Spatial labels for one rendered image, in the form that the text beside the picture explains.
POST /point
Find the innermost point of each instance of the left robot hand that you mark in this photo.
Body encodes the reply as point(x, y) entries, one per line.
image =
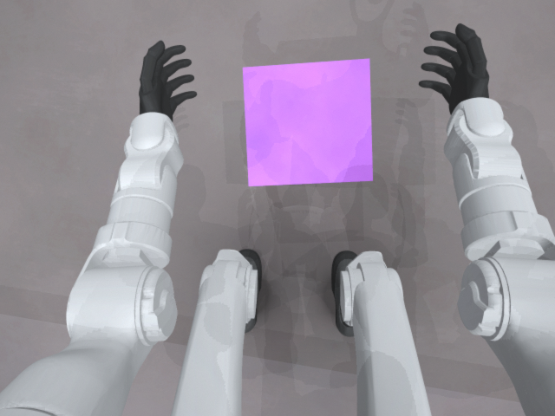
point(155, 91)

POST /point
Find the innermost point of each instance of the left robot upper arm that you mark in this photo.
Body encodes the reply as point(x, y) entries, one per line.
point(116, 315)

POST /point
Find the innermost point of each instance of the right robot upper arm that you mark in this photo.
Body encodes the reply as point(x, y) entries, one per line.
point(510, 302)

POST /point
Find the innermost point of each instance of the left robot foot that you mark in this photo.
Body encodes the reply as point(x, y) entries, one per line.
point(253, 258)

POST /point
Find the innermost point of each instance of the carton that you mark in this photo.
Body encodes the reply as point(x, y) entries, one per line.
point(308, 123)

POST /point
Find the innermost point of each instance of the left robot forearm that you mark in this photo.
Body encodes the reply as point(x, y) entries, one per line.
point(137, 230)

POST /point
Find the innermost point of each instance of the left robot thigh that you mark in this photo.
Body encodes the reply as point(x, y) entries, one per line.
point(210, 382)

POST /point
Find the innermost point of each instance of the right robot hand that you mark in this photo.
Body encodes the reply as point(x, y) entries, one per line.
point(468, 78)

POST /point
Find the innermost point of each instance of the right robot forearm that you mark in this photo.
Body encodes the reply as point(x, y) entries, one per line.
point(499, 216)

